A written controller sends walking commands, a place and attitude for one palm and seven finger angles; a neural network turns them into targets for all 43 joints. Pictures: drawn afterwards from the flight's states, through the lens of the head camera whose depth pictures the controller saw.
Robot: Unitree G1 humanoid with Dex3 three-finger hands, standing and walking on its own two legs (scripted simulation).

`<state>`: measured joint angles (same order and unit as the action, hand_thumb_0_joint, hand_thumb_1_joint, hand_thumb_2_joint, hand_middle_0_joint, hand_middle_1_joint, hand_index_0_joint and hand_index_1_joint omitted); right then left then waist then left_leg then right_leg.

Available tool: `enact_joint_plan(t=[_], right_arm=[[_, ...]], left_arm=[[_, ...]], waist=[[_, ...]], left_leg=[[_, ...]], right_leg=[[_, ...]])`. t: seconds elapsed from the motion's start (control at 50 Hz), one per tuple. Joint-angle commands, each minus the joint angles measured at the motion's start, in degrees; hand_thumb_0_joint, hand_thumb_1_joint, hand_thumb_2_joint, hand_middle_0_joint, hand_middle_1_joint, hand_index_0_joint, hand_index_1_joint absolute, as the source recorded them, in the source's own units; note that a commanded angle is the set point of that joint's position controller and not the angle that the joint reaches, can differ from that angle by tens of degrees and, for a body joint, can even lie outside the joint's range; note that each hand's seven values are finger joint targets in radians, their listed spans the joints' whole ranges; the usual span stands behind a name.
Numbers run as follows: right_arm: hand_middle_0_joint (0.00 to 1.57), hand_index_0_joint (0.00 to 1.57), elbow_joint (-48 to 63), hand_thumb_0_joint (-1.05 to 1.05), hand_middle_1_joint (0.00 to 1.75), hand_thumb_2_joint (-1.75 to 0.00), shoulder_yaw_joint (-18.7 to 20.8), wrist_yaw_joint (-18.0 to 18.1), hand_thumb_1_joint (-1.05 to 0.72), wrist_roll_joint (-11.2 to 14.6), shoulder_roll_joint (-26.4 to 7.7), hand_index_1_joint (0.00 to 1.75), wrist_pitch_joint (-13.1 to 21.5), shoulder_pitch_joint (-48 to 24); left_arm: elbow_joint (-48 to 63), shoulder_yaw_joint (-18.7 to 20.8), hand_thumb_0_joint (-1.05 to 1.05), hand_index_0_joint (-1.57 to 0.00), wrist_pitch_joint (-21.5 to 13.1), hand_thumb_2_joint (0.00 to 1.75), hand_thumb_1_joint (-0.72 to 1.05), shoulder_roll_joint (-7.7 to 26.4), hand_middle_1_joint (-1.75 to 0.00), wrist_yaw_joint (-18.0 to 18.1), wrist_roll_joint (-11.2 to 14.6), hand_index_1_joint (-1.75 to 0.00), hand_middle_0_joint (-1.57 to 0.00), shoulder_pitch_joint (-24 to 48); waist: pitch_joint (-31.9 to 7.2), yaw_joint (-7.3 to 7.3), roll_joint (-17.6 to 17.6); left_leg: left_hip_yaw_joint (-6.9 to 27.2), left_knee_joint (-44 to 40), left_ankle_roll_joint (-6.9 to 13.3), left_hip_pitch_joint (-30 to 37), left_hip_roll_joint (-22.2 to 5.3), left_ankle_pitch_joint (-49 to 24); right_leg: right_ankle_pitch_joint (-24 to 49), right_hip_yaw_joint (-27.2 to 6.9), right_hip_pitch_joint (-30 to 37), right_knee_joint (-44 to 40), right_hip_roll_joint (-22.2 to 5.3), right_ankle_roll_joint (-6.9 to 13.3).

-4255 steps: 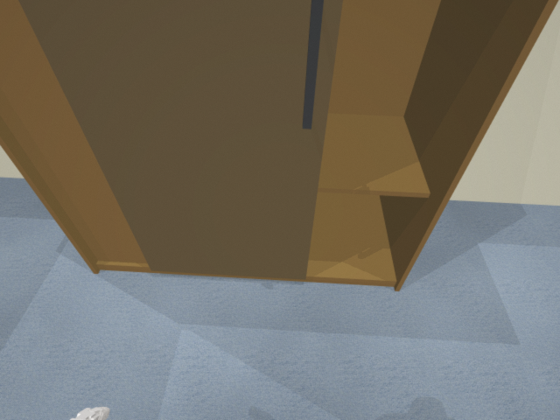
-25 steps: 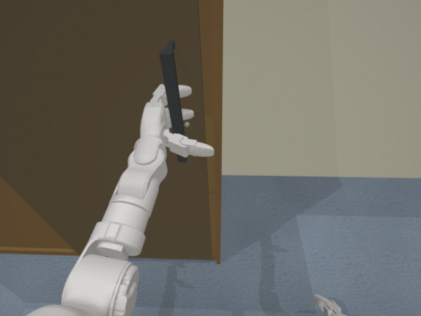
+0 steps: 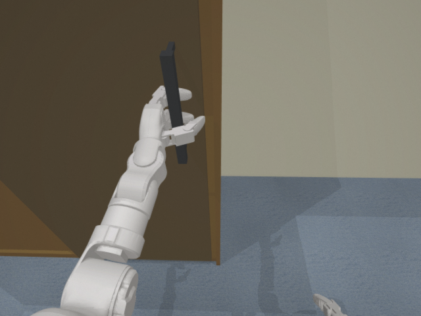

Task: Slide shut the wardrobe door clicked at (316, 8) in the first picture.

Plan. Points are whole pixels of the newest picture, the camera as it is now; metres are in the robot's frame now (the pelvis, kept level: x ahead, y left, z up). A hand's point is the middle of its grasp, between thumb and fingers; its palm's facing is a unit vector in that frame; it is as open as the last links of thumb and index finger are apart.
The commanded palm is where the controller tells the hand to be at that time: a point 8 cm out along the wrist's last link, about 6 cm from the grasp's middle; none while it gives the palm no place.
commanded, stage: grip the handle and tug to test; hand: left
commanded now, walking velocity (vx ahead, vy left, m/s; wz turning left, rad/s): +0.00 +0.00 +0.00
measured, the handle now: (177, 110) +0.47 +0.08 +0.16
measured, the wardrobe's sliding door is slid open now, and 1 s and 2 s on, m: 0.02 0.02 0.02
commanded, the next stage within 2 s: tug the door sideways, standing still in 0.88 s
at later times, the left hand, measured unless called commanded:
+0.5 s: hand (185, 126) +0.41 +0.06 +0.17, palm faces +0.00 -1.00 +0.00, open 5.7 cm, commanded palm +0.38 +0.11 +0.17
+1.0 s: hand (185, 128) +0.41 +0.06 +0.17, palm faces -0.03 -1.00 +0.00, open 6.0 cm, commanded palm +0.37 +0.11 +0.17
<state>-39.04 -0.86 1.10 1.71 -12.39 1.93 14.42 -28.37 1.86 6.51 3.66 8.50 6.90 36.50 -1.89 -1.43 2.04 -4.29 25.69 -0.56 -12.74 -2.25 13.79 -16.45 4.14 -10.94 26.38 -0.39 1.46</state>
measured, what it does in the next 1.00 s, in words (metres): stands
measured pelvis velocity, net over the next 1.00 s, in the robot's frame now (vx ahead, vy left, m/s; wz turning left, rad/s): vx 0.04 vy -0.01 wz -0.04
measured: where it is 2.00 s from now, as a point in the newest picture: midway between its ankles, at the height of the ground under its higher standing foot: outside the picture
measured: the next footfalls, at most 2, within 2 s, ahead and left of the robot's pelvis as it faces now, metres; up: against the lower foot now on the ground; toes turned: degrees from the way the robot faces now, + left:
none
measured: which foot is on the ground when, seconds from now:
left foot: down 0.00-1.00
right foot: down 0.00-1.00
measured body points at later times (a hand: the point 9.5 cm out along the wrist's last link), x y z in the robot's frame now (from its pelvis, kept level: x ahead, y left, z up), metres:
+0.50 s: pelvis +0.01 +0.00 +0.00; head +0.01 -0.02 +0.45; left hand +0.41 +0.12 +0.17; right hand +0.15 -0.24 -0.11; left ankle -0.01 +0.13 -0.74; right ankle -0.03 -0.10 -0.74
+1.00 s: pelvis +0.04 -0.01 +0.00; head +0.04 -0.03 +0.45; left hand +0.40 +0.12 +0.17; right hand +0.20 -0.24 -0.09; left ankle +0.00 +0.13 -0.74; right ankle -0.03 -0.10 -0.74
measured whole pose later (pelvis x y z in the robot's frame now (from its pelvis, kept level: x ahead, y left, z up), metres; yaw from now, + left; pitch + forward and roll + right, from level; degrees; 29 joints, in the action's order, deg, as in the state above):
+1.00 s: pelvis +0.04 -0.01 +0.00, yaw -2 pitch +2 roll +1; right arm -32.6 -1.1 -0.9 1.3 -12.6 -3.5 11.6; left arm -1.7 2.1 15.6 4.6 6.4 7.5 18.0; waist -3.6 -1.8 2.0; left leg -4.1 24.1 -0.4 -8.6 -2.0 14.8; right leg -17.9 1.8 -7.2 24.1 0.0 1.5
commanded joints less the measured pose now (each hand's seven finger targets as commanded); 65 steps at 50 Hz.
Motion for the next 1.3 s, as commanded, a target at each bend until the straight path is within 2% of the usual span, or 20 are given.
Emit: enact_joint_plan(t=[0.0,0.04,0.08,0.1,0.18,0.28,0.32,0.46,0.56,0.68,0.74,0.78,0.84,0.94,1.02,1.08,1.12,1.14,1.2,1.28], right_arm=[[0.2,0.2,7.9,0.0,0.3,-0.9,2.1,0.4,-0.9,0.4,-6.4,0.3,2.2,-4.4],[0.2,0.2,8.1,0.0,0.3,-0.9,2.0,0.4,-0.9,0.3,-6.2,0.3,2.3,-4.5],[0.2,0.2,8.1,0.0,0.3,-0.9,2.1,0.5,-0.9,0.4,-6.5,0.3,1.9,-4.7],[0.2,0.2,8.2,0.0,0.3,-0.9,2.0,0.5,-0.9,0.3,-6.2,0.3,1.9,-4.9],[0.2,0.2,8.7,0.0,0.3,-0.9,2.0,0.5,-0.9,0.3,-6.4,0.3,1.6,-5.2],[0.2,0.2,9.2,0.0,0.3,-0.9,2.0,0.3,-0.9,0.2,-6.1,0.3,1.2,-5.6],[0.2,0.2,9.5,0.0,0.3,-0.9,2.0,0.2,-0.9,0.2,-6.1,0.3,1.2,-5.7],[0.2,0.2,9.5,0.0,0.3,-0.9,1.9,0.5,-0.9,0.3,-6.2,0.3,0.3,-6.0],[0.2,0.2,10.8,0.0,0.3,-0.9,2.0,0.1,-0.9,0.1,-6.0,0.3,0.3,-6.6],[0.2,0.2,12.7,0.0,0.3,-0.9,1.8,-0.3,-0.9,0.1,-6.1,0.3,-0.6,-8.3],[0.2,0.2,13.7,0.0,0.3,-0.9,1.6,-0.5,-0.9,0.2,-6.0,0.3,-1.2,-9.0],[0.2,0.2,14.0,0.0,0.3,-0.9,1.6,-0.6,-0.9,0.2,-5.9,0.3,-1.7,-9.5],[0.2,0.2,15.3,0.0,0.3,-0.9,1.8,-1.3,-0.9,0.0,-5.5,0.3,-2.0,-9.7],[0.2,0.2,16.1,0.0,0.3,-0.9,1.7,-1.7,-0.9,-0.1,-5.6,0.3,-2.9,-10.9],[0.2,0.2,14.8,0.0,0.3,-0.9,1.6,-1.3,-0.9,-0.2,-5.6,0.3,-3.1,-11.2],[0.2,0.2,12.7,0.0,0.3,-0.9,1.7,-0.6,-0.9,-0.5,-5.9,0.3,-3.2,-10.0],[0.2,0.2,12.4,0.0,0.3,-0.9,1.8,-0.5,-0.9,-0.7,-5.7,0.3,-3.2,-9.9],[0.2,0.2,12.3,0.0,0.3,-0.9,1.8,-0.5,-0.9,-0.7,-5.5,0.3,-3.2,-9.8],[0.2,0.2,12.0,0.0,0.3,-0.9,1.9,-0.6,-0.9,-0.9,-5.0,0.3,-2.8,-9.8],[0.2,0.2,11.3,0.0,0.3,-0.9,1.8,-1.0,-0.9,-1.0,-4.7,0.3,-2.5,-9.9]], left_arm=[[15.8,-1.0,0.0,-0.44,-4.5,0.86,0.81,2.7,-1.39,-1.8,0.3,-1.39,-0.44,25.9],[17.1,-1.6,0.0,-0.45,-4.3,0.9,0.9,2.0,-1.4,-1.9,0.2,-1.4,-0.45,27.3],[16.6,-0.4,0.0,-0.45,-3.8,0.9,0.9,3.5,-1.4,-1.9,0.1,-1.4,-0.45,25.2],[17.5,-0.8,0.0,-0.45,-3.7,0.9,0.9,3.1,-1.4,-1.9,0.1,-1.4,-0.45,26.2],[18.0,0.0,0.0,-0.45,-3.2,0.9,0.9,3.9,-1.4,-2.3,0.4,-1.4,-0.45,23.0],[20.1,-1.1,0.0,-0.45,-2.7,0.9,0.9,2.7,-1.4,-2.3,0.3,-1.4,-0.45,22.9],[21.5,-0.7,0.0,-0.45,-2.7,0.9,0.9,3.0,-1.4,-2.2,0.3,-1.4,-0.45,22.1],[21.1,-0.5,0.0,-0.45,-1.5,0.9,0.9,3.3,-1.4,-2.4,0.3,-1.4,-0.45,22.0],[24.5,-1.0,0.0,-0.45,-1.3,0.9,0.9,2.5,-1.4,-2.7,0.6,-1.4,-0.45,16.6],[29.6,1.5,0.0,-0.45,-0.6,0.9,0.9,5.1,-1.4,-3.7,1.3,-1.4,-0.45,7.5],[32.4,2.3,0.0,-0.45,0.6,0.9,0.9,5.8,-1.4,-4.1,1.5,-1.4,-0.45,3.5],[34.5,0.7,0.0,-0.45,1.6,0.9,0.9,4.8,-1.4,-4.2,1.2,-1.4,-0.45,2.5],[40.3,-0.1,0.0,-0.45,2.7,0.9,0.9,4.2,-1.4,-3.8,0.9,-1.4,-0.45,-1.8],[44.7,0.0,0.0,-0.45,4.5,0.9,0.9,5.0,-1.4,-3.9,1.1,-1.4,-0.45,-6.1],[45.3,-2.5,0.0,-0.45,5.7,0.9,0.9,3.7,-1.4,-3.0,0.4,-1.4,-0.45,2.4],[41.2,-4.0,0.0,-0.45,7.1,0.9,0.9,2.3,-1.4,-1.9,-0.2,-1.4,-0.45,9.7],[39.9,-4.9,0.0,-0.45,7.6,0.9,0.9,0.6,-1.4,-1.6,-0.4,-1.4,-0.45,10.0],[39.9,-5.9,0.0,-0.45,7.5,0.9,0.9,-0.2,-1.4,-1.6,-0.6,-1.4,-0.45,10.9],[39.6,-8.9,0.0,-0.45,6.1,0.9,0.9,-2.9,-1.4,-1.4,-1.0,-1.4,-0.45,14.6],[36.5,-12.5,0.0,-0.45,3.4,0.9,0.9,-6.0,-1.4,-1.8,-1.4,-1.4,-0.45,18.0]], waist=[[-17.8,-0.38,-5.4],[-17.8,-0.66,-4.7],[-17.6,-0.16,-5.4],[-18.0,-0.28,-3.7],[-18.1,0.26,-6.4],[-18.4,0.34,-3.8],[-19.6,0.48,-4.8],[-17.7,0.07,-5.6],[-20.1,1.17,-5.1],[-19.9,2.64,-6.4],[-19.5,3.01,-6.6],[-18.4,2.95,-4.4],[-20.7,3.27,-3.8],[-19.9,3.21,-5.7],[-17.6,1.3,-3.1],[-16.1,-0.36,-4.5],[-18.1,-0.52,-4.9],[-19.2,-0.52,-3.5],[-19.8,-1.06,-3.6],[-17.9,-1.79,-5.0]], left_leg=[[2.3,0.3,2.6,10.5,2.1,-19.4],[2.1,0.3,2.7,10.8,2.2,-19.2],[2.1,0.3,2.6,10.4,2.1,-19.8],[2.0,0.4,2.6,10.8,2.3,-19.9],[2.1,0.2,2.6,10.2,2.2,-21.2],[1.9,0.6,2.6,11.3,2.3,-22.8],[1.9,0.6,2.6,11.4,2.4,-23.3],[1.7,0.4,2.7,10.7,2.5,-22.0],[1.9,0.8,2.7,11.9,2.5,-25.3],[1.3,0.3,2.6,10.9,2.5,-27.2],[1.0,0.1,2.5,10.3,2.6,-27.3],[1.1,0.4,2.4,10.7,2.5,-28.9],[1.5,1.1,2.4,12.4,2.2,-33.1],[1.7,1.2,2.3,11.5,2.3,-32.0],[2.4,2.1,2.3,13.0,2.4,-31.4],[2.7,3.5,2.4,13.1,2.7,-32.5],[2.7,4.3,2.4,13.1,3.0,-33.3],[2.9,4.6,2.4,13.5,3.0,-34.3],[3.8,4.8,2.6,15.0,2.8,-34.5],[4.6,4.6,2.6,14.6,2.5,-31.7]], right_leg=[[25.8,-1.5,2.7,-2.3,1.5,-0.4],[26.0,-1.5,2.4,-2.3,1.5,-0.5],[26.4,-1.5,3.2,-2.3,1.4,-0.5],[26.7,-1.6,3.1,-2.2,1.4,-0.4],[28.6,-1.3,4.7,-2.0,1.3,-0.5],[30.0,-1.4,4.6,-1.8,1.3,-0.4],[31.1,-1.4,5.5,-1.7,1.2,-0.5],[31.0,-1.5,5.1,-2.1,1.2,-0.7],[34.3,-1.3,7.0,-1.3,1.0,-0.6],[40.0,-1.3,10.7,-1.1,0.4,-1.0],[42.4,-1.3,11.8,-0.9,0.2,-1.3],[42.4,-1.2,11.3,-0.8,0.2,-1.1],[44.9,-1.0,11.8,0.0,0.2,-1.0],[46.0,-1.0,12.2,0.1,0.1,-1.2],[41.8,-1.2,8.4,-0.4,0.7,-0.8],[44.0,-1.1,6.7,-0.1,0.5,-1.1],[47.2,-1.0,7.3,0.9,0.0,-1.5],[47.0,-0.8,7.2,1.4,-0.1,-1.4],[43.0,-0.6,5.3,1.6,0.2,-0.9],[38.2,-0.4,3.3,1.4,0.5,-0.5]])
